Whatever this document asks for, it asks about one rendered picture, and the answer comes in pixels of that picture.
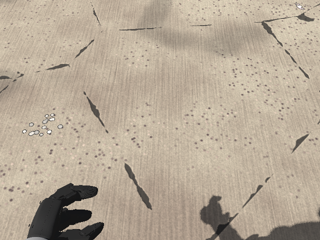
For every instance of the robot left hand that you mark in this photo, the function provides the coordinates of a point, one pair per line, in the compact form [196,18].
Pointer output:
[51,218]

